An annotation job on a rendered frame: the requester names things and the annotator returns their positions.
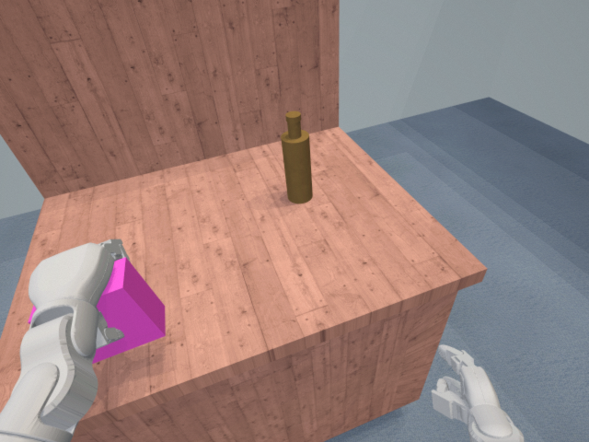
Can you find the table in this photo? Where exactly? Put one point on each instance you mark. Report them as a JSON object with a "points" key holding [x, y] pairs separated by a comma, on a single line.
{"points": [[159, 122]]}

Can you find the sponge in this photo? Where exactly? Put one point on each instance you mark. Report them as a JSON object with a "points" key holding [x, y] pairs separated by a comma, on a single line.
{"points": [[131, 306]]}

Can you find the robot left forearm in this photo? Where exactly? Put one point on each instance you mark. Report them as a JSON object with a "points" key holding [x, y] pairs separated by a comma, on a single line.
{"points": [[57, 383]]}

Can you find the robot left hand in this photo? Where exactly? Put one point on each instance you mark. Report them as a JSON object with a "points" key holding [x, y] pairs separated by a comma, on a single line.
{"points": [[80, 273]]}

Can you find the robot right hand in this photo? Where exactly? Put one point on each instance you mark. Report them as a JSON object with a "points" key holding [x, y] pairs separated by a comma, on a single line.
{"points": [[453, 398]]}

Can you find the robot right forearm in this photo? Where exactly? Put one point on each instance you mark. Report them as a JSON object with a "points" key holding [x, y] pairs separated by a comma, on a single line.
{"points": [[488, 423]]}

